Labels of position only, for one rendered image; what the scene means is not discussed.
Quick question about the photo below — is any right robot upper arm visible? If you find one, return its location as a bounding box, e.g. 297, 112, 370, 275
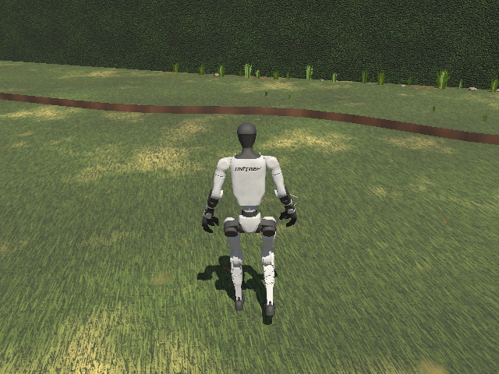
264, 156, 287, 198

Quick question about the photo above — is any robot left hand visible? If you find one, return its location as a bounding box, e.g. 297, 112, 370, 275
202, 216, 219, 233

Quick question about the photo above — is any robot right forearm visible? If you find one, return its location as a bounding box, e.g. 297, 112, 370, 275
279, 186, 296, 214

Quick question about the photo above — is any robot right thigh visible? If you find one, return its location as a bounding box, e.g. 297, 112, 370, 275
260, 217, 277, 265

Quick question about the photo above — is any robot left forearm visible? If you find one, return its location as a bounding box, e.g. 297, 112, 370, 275
203, 188, 219, 219

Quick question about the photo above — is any robot right hand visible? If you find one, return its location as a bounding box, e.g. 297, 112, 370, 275
279, 211, 297, 227

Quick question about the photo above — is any left robot upper arm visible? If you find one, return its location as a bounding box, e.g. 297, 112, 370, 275
211, 157, 232, 199

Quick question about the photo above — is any robot torso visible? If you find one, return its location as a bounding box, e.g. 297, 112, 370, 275
230, 153, 266, 234

